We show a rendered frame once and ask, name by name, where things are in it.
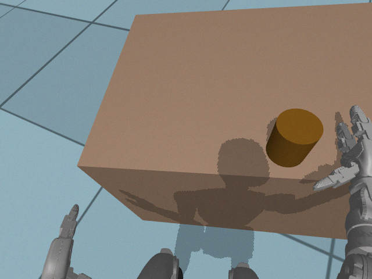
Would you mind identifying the left robot hand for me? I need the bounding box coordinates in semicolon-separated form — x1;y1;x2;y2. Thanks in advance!
41;204;92;279

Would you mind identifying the right robot arm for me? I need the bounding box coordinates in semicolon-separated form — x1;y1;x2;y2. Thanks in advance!
337;177;372;279

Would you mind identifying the right robot hand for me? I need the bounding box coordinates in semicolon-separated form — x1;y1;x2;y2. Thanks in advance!
313;105;372;191

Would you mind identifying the can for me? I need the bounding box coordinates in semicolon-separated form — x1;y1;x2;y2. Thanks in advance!
266;109;324;167

